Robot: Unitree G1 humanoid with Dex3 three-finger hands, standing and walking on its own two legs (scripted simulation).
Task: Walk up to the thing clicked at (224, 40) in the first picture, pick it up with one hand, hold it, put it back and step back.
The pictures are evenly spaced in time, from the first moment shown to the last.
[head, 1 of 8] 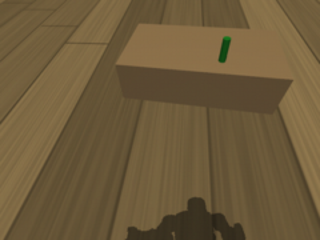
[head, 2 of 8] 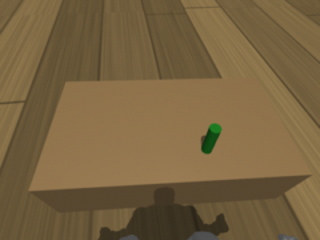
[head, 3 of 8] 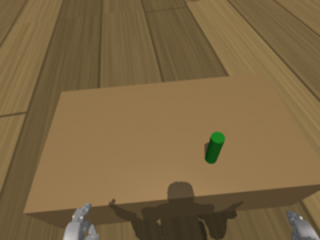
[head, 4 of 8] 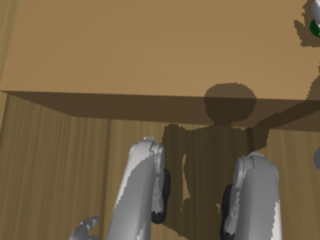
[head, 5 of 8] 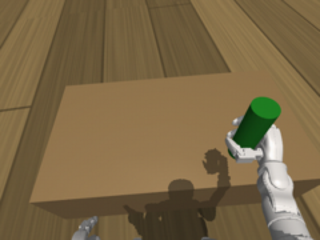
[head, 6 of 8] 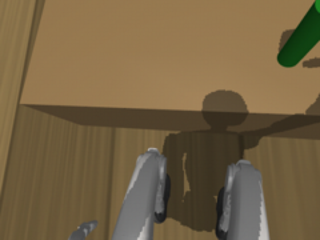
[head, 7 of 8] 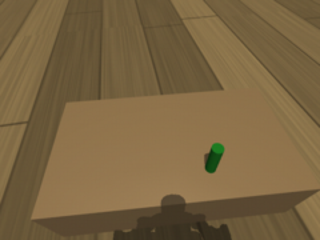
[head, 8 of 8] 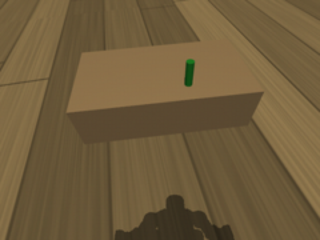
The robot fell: no
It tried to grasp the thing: yes
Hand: right
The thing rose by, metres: 0.38
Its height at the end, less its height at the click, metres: +0.00
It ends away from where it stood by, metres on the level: 0.01
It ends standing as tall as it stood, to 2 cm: yes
